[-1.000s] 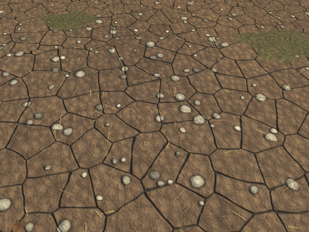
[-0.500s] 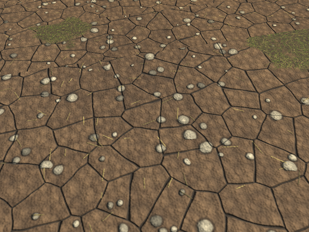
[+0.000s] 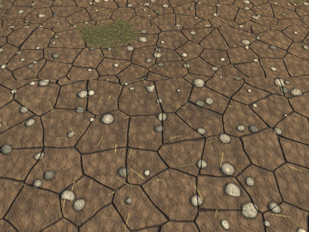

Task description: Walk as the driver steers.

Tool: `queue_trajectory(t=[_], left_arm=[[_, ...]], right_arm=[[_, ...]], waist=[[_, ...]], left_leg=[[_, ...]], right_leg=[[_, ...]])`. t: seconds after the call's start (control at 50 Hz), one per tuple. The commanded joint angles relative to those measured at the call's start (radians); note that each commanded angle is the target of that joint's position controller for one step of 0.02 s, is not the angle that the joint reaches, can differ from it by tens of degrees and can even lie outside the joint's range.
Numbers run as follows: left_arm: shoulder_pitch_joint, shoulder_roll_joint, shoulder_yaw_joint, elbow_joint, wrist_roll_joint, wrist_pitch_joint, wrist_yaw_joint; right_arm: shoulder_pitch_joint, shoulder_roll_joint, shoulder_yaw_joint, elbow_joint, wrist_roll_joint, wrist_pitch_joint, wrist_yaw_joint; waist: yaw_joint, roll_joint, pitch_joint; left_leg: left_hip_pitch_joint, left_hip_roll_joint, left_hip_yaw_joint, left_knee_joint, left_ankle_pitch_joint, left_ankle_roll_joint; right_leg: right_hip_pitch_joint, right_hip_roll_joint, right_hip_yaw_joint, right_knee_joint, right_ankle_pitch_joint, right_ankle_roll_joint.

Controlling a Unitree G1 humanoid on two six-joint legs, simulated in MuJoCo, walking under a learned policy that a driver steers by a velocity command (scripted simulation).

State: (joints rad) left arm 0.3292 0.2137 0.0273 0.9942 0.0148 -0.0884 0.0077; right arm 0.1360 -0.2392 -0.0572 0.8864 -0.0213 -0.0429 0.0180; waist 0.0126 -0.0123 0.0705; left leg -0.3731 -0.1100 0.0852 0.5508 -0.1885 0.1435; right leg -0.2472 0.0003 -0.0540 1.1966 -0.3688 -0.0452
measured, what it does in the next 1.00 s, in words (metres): walks ahead, turning left: right foot, then left foot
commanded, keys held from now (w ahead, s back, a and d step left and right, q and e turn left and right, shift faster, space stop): w+q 0.64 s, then w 0.10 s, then no key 0.26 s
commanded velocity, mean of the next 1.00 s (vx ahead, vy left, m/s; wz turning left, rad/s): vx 0.45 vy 0.00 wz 0.47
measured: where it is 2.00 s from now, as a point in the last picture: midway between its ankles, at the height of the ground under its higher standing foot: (140, 207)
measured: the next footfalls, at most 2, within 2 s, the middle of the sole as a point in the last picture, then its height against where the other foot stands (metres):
right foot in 0.44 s outside the picture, level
left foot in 0.92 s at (116, 205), level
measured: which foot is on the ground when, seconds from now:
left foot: down 0.00-0.46, up 0.48-0.90, down 0.92-1.00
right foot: up 0.00-0.42, down 0.44-0.92, up 0.94-1.00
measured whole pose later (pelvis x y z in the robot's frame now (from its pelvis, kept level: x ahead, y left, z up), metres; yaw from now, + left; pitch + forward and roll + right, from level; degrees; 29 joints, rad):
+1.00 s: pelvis +0.48 +0.08 +0.01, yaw +28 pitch +1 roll -2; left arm 0.37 0.22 0.02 0.92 -0.01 -0.04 0.01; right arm 0.06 -0.21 -0.01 0.78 -0.03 -0.06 0.02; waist 0.07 0.00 0.07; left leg -0.42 -0.03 0.04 0.53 -0.14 0.08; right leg -0.22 -0.03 -0.07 0.91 -0.55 0.00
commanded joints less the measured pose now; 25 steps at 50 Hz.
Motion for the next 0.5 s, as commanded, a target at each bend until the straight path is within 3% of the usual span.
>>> queue_trajectory(t=[0.02,0.06,0.12,0.24,0.34,0.38,0.4,0.42,0.44,0.46,0.48,0.5], left_arm=[[-0.066,0.125,0.027,-0.126,0.009,-0.024,-0.005],[-0.04,0.101,0.023,-0.132,0.033,0.017,-0.009],[-0.107,0.09,0.02,-0.172,0.037,0.045,-0.017],[-0.347,0.098,0.013,-0.271,0.024,0.048,-0.026],[-0.459,0.113,0.004,-0.336,0.013,0.033,-0.03],[-0.395,0.137,0.009,-0.332,0.009,0.023,-0.027],[-0.311,0.158,0.018,-0.31,0.007,0.017,-0.02],[-0.181,0.185,0.03,-0.273,0.008,0.007,-0.009],[-0.036,0.236,0.046,-0.252,0.024,-0.006,0.006],[0.061,0.32,0.065,-0.261,0.05,-0.002,0.021],[0.008,0.325,0.072,-0.258,0.037,0.017,0.015],[-0.07,0.219,0.053,-0.279,0.027,0.026,0.011]], right_arm=[[0.147,-0.119,-0.037,0.011,0.012,-0.002,-0.014],[0.14,-0.107,-0.029,0.01,0.018,-0.017,-0.018],[0.185,-0.155,-0.041,0.016,0.022,-0.029,-0.018],[0.307,-0.157,-0.044,0.019,0.019,-0.017,-0.018],[0.356,-0.172,-0.047,0.01,0.003,-0.01,-0.031],[0.31,-0.191,-0.053,-0.01,0.0,-0.011,-0.039],[0.273,-0.205,-0.056,-0.023,-0.001,-0.014,-0.037],[0.251,-0.212,-0.058,-0.03,0.004,-0.02,-0.029],[0.247,-0.182,-0.05,-0.045,0.017,-0.03,-0.017],[0.301,-0.08,-0.027,-0.085,0.049,-0.034,-0.016],[0.368,-0.119,-0.03,-0.096,0.031,-0.025,-0.02],[0.338,-0.155,-0.035,-0.064,0.006,-0.007,-0.025]], waist=[[-0.023,-0.042,-0.057],[0.015,-0.01,-0.064],[0.011,0.021,-0.047],[-0.079,0.067,-0.03],[-0.113,0.087,-0.025],[-0.066,0.101,-0.034],[-0.025,0.105,-0.063],[0.036,0.071,-0.128],[0.099,0.004,-0.238],[0.099,-0.17,-0.378],[0.026,-0.283,-0.404],[0.002,-0.108,-0.238]], left_leg=[[0.33,0.335,-0.471,-0.302,0.27,0.189],[0.243,0.277,-0.395,-0.32,0.34,0.164],[0.194,0.234,-0.356,-0.348,0.347,0.154],[0.288,0.2,-0.378,-0.326,0.355,0.085],[0.397,0.228,-0.439,-0.247,0.446,0.075],[0.368,0.234,-0.458,-0.2,0.486,0.042],[0.325,0.22,-0.454,-0.137,0.569,0.019],[0.29,0.177,-0.43,0.005,0.617,-0.003],[0.18,0.114,-0.382,0.227,0.475,-0.027],[-0.068,-0.002,-0.259,0.519,-0.057,-0.059],[-0.216,-0.017,-0.212,0.664,-0.373,-0.057],[-0.263,0.064,-0.213,0.723,-0.281,-0.055]], right_leg=[[-0.395,-0.09,0.108,0.053,0.053,0.013],[-0.313,-0.096,0.098,-0.031,0.051,0.044],[-0.337,-0.097,0.063,-0.153,0.114,0.083],[-0.419,-0.07,0.054,-0.419,0.333,0.099],[-0.402,-0.025,0.064,-0.566,0.316,0.074],[-0.263,-0.006,0.077,-0.65,0.269,0.051],[-0.124,0.02,0.07,-0.681,0.227,0.034],[0.053,0.032,0.061,-0.737,0.239,0.012],[0.284,-0.089,0.17,-0.765,0.17,-0.028],[0.541,-0.372,0.523,-0.81,0.021,-0.095],[0.52,-0.463,0.841,-0.91,-0.032,-0.174],[0.376,-0.425,0.724,-0.918,-0.131,-0.165]])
